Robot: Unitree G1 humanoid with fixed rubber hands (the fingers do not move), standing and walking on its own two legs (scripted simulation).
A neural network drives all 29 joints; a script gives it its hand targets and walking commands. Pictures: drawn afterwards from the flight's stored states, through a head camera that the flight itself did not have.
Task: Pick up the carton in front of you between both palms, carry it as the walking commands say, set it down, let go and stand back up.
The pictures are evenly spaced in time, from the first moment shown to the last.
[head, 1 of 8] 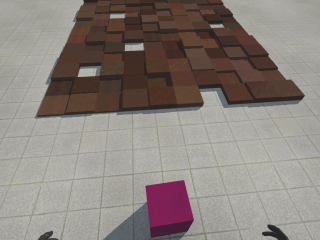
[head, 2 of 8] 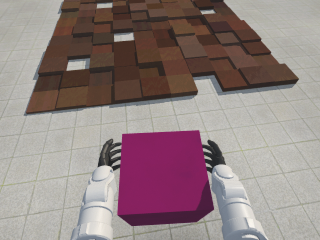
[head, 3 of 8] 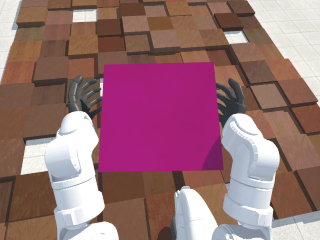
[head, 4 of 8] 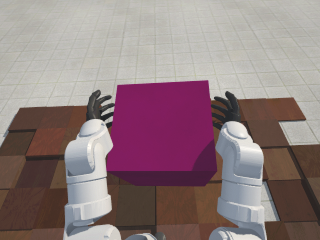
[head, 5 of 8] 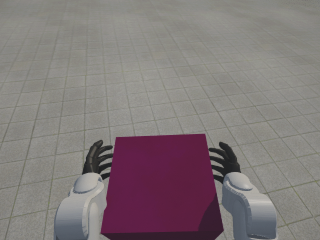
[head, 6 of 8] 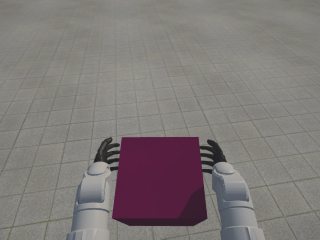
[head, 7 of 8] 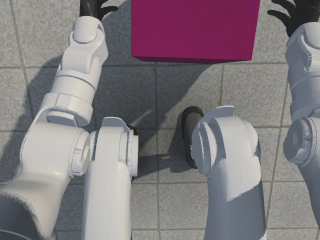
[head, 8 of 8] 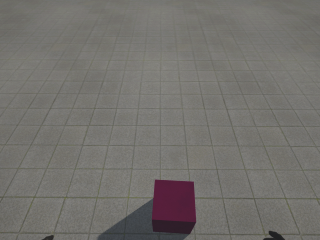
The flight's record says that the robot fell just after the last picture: no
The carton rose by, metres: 0.77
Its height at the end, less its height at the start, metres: +0.00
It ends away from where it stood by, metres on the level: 8.24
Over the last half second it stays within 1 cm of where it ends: yes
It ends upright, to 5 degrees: yes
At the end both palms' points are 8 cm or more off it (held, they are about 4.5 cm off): yes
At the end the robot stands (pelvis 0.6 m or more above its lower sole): yes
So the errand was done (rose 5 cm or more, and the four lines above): yes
